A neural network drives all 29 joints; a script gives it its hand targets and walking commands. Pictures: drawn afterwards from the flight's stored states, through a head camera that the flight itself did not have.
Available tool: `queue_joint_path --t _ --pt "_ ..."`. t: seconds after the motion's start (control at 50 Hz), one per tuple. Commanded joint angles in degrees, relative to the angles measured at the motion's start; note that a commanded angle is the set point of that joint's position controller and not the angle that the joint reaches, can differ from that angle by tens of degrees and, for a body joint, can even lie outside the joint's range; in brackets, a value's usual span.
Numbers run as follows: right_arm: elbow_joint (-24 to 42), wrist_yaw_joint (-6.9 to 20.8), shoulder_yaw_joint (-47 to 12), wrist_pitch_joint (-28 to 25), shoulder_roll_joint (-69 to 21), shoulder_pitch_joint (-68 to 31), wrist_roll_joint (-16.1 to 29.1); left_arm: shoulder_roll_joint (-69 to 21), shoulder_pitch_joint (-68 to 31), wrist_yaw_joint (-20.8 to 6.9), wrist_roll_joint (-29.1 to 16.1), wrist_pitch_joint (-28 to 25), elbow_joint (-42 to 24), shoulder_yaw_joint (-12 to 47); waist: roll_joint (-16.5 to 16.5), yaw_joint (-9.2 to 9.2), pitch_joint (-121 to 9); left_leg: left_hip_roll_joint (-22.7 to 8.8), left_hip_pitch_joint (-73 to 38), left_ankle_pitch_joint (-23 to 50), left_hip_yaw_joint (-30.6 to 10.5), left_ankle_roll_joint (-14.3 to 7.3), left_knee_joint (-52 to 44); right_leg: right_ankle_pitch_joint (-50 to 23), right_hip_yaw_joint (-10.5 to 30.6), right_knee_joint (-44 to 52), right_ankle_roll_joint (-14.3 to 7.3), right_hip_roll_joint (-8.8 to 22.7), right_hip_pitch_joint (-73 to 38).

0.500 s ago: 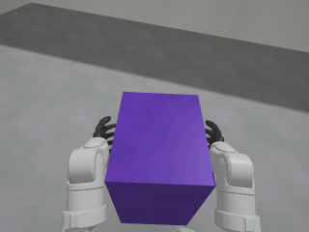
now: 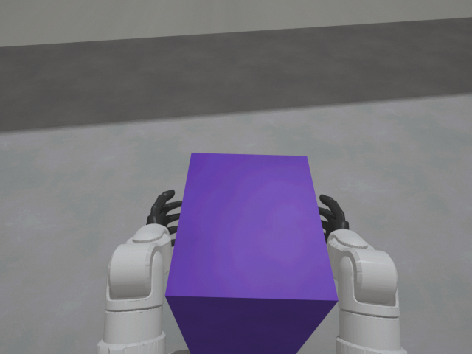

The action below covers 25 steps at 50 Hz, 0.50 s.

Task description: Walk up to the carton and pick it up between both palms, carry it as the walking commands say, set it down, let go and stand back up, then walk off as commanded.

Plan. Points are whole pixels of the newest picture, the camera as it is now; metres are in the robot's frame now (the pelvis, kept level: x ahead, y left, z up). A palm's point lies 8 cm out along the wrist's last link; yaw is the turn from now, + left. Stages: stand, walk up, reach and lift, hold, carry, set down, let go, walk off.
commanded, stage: carry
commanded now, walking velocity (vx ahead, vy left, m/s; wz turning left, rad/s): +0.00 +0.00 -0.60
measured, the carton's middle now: (245, 261) +0.28 -0.01 +0.01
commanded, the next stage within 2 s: none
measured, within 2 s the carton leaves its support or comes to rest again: neither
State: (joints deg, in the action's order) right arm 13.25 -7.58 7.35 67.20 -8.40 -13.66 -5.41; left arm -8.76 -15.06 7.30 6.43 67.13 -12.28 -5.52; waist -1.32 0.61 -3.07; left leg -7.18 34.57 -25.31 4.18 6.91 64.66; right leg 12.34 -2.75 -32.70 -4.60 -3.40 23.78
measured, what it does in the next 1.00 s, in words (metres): walks backwards: left foot, then right foot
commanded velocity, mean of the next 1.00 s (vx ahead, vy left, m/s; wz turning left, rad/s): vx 0.00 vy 0.00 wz -0.04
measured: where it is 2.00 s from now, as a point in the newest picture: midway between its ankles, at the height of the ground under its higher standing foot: outside the picture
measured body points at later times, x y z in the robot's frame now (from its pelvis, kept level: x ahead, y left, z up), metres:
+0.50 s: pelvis -0.06 +0.02 +0.01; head -0.07 +0.04 +0.46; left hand +0.25 +0.12 +0.10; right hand +0.22 -0.16 +0.11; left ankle -0.03 +0.11 -0.73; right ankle -0.07 -0.14 -0.69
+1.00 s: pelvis -0.12 -0.04 +0.00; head -0.14 -0.03 +0.45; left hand +0.19 +0.06 +0.09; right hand +0.15 -0.22 +0.09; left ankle -0.03 +0.11 -0.73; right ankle -0.11 -0.14 -0.73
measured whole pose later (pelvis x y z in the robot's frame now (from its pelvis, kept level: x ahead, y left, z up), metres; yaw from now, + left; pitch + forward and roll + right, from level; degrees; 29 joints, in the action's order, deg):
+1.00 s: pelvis -0.12 -0.04 +0.00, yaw -8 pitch +2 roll -1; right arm 11.3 -6.7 6.7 69.7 -8.5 -13.9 -7.1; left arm -8.5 -14.2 6.6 7.2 69.3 -11.2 -5.8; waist -0.7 -0.1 -7.4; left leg -7.8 22.8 -8.8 5.9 3.0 29.9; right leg 15.0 -6.3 -30.9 -1.9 0.1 18.3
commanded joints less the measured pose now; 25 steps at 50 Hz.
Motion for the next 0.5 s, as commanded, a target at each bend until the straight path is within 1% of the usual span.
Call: queue_joint_path --t 0.0,0.06,0.12,0.18,0.2,0.22,0.24,0.26,0.28,0.3,0.32,0.34,0.36,0.38,0.4,0.44,0.48 --pt "4.41 14.46 -42.38 0.17 -57.07 -29.03 23.91 -54.71 -21.44 -15.3 -22.4 0.13 -3.9 38.01 8.47 -2.01 -18.21 0.94 3.07 0.94 -2.1 -0.71 -3.0 -9.27 20.1 10.72 -5.34 15.48 -16.02" --pt "3.38 14.61 -41.93 0.52 -57.1 -27.32 23.35 -53.81 -21.95 -15.78 -23.01 0.72 -4.83 39.15 8.66 -2.04 -17.64 2.7 0.93 0.27 -2.16 -1.28 -7.94 -8.48 23.46 12.24 -5.82 15.73 -14.34" --pt "1.93 14.88 -41.24 0.82 -57.12 -26.34 22.96 -53.42 -22.09 -16.15 -23.25 1.24 -4.64 39.75 8.62 -2.08 -18.22 4.32 -3.21 -0.47 -1.42 -2.37 -13.58 -9.32 24.34 13.54 -5.59 16.47 -13.27" --pt "0.7 15.25 -40.54 1.02 -57.61 -26.33 22.94 -53.56 -22.8 -16.16 -23.28 1.62 -4.64 40.01 9.18 -1.96 -18.41 6.56 -12.02 0.12 0.32 -4.12 -23.61 -8.8 22.73 15.22 -3.58 16.0 -9.49" --pt "0.22 15.37 -40.39 1.08 -57.98 -26.04 22.92 -53.69 -23.19 -16.1 -23.26 1.76 -4.58 40.06 8.91 -1.48 -18.43 7.15 -16.19 2.53 1.28 -4.99 -29.84 -8.1 21.51 15.23 -2.48 15.37 -8.04" --pt "-0.2 15.51 -40.21 1.14 -58.37 -25.78 22.9 -53.85 -23.4 -16.0 -23.19 1.92 -4.3 40.05 8.27 -0.89 -18.79 6.94 -21.99 5.51 2.38 -6.05 -37.9 -7.41 19.65 14.6 -0.78 14.34 -5.81" --pt "-0.57 15.66 -39.93 1.25 -58.5 -25.9 22.86 -54.04 -23.42 -15.89 -22.93 2.07 -3.81 39.81 6.53 -0.76 -18.78 4.74 -28.02 6.0 0.64 -7.13 -43.01 -6.02 17.8 12.8 1.61 12.86 -1.95" --pt "-0.78 15.82 -39.66 1.39 -58.21 -25.82 22.72 -54.26 -23.38 -15.73 -22.7 2.18 -3.19 39.4 0.17 -0.56 -18.54 -1.68 -33.77 4.96 -6.34 -8.75 -46.4 0.86 15.19 6.82 3.52 10.4 4.29" --pt "-1.63 16.18 -38.76 0.95 -57.67 -23.65 21.71 -54.02 -25.04 -15.88 -22.94 2.29 -5.41 40.69 -12.14 0.48 -15.27 -12.68 -31.73 5.91 -19.04 -14.87 -49.55 7.2 6.97 -3.52 6.04 3.73 13.27" --pt "0.03 16.44 -39.33 0.86 -58.14 -25.24 22.5 -54.92 -27.75 -15.85 -23.39 2.29 -6.21 41.17 -12.23 0.3 -13.41 -20.35 -25.96 11.86 -22.18 -18.8 -51.35 14.14 5.34 -15.36 6.01 4.48 14.25" --pt "0.45 16.39 -39.29 1.17 -58.2 -24.93 22.5 -55.45 -27.53 -15.89 -23.71 2.37 -5.02 41.05 -6.02 -0.19 -11.86 -19.52 -21.47 16.77 -19.1 -18.72 -50.11 12.69 6.16 -22.27 5.89 5.75 12.07" --pt "1.4 16.25 -39.19 1.27 -57.93 -26.0 22.08 -55.86 -26.93 -16.05 -24.23 2.32 -3.84 41.15 -2.29 -0.63 -11.42 -16.39 -18.2 19.86 -14.67 -17.15 -48.71 9.8 5.77 -25.41 5.87 6.1 9.44" --pt "2.63 16.24 -39.11 1.25 -57.53 -26.81 22.08 -56.11 -26.53 -16.04 -24.54 2.22 -3.52 41.19 -2.22 -0.86 -11.74 -13.47 -18.2 21.57 -10.75 -15.13 -47.76 7.78 5.09 -24.56 5.93 5.89 8.85" --pt "2.98 16.24 -38.6 1.31 -57.06 -26.72 21.97 -56.11 -26.37 -15.8 -24.71 2.19 -3.4 41.29 -3.91 -0.95 -12.11 -11.01 -19.8 24.73 -7.85 -13.48 -46.52 7.21 3.44 -21.96 6.3 5.36 8.54" --pt "3.05 16.17 -38.18 1.4 -56.7 -26.27 21.88 -55.89 -26.08 -15.58 -24.78 2.18 -3.53 41.35 -5.61 -0.81 -12.81 -9.67 -21.31 28.66 -6.34 -12.71 -45.36 7.88 1.59 -19.42 6.73 4.52 7.18" --pt "3.24 16.13 -37.73 1.59 -56.19 -25.38 21.93 -55.47 -25.88 -15.19 -24.62 2.13 -4.19 41.42 -7.69 -0.34 -14.72 -9.67 -24.41 35.78 -6.15 -12.56 -43.81 10.45 -1.16 -14.52 7.32 3.51 4.69" --pt "2.83 16.18 -37.35 1.85 -55.75 -24.17 21.71 -55.17 -25.16 -14.9 -24.16 2.26 -4.2 41.12 -9.7 0.05 -16.66 -10.01 -27.65 40.7 -6.81 -12.59 -42.74 11.49 -2.68 -8.44 7.39 2.48 2.42"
